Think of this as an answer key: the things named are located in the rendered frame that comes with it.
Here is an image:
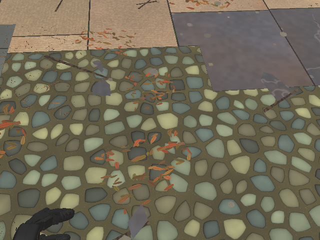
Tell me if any left robot hand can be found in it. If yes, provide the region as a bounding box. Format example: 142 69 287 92
12 207 75 240

